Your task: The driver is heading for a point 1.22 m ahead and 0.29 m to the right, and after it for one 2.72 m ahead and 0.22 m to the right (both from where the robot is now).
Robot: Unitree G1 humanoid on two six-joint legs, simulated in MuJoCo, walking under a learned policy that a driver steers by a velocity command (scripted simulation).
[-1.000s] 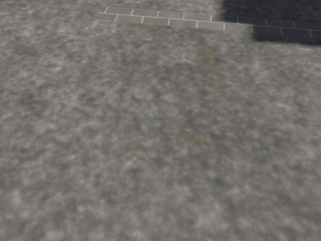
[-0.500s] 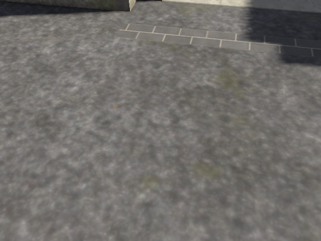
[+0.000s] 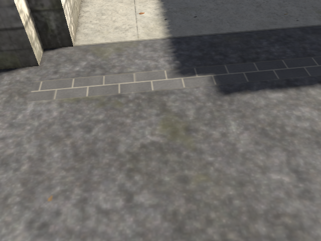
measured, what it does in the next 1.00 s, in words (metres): walks ahead, turning right: right foot, then left foot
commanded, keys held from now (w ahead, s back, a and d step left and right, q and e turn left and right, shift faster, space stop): w+e+shift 0.24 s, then e+shift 0.16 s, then shift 0.60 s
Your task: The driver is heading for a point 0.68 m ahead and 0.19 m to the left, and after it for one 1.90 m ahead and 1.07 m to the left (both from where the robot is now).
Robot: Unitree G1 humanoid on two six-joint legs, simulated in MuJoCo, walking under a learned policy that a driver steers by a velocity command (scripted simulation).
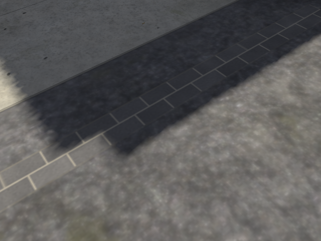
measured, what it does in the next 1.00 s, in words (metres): walks ahead: left foot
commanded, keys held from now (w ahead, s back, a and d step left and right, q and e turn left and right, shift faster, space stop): shift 0.58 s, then w+shift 0.42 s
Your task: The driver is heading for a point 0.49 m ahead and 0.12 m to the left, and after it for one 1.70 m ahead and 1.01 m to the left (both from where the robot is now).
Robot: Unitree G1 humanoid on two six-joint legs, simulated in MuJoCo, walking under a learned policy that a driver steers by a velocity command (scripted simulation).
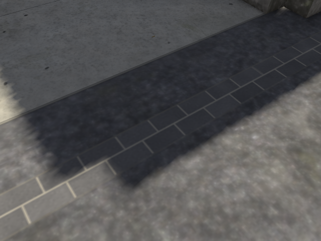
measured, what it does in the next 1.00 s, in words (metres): walks ahead, turning left: right foot, then left foot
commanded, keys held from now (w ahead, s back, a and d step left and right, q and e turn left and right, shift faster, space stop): w+shift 0.28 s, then w+q+shift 0.10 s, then q+shift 0.62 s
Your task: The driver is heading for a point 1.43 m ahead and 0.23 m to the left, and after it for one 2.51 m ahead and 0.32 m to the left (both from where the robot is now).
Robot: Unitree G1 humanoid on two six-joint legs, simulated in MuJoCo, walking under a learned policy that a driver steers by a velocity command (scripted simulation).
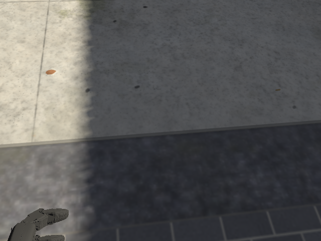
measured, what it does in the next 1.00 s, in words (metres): walks ahead, turning left: right foot, then left foot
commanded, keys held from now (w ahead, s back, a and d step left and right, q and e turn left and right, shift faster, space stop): q+shift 0.26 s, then shift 0.28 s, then w+shift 0.46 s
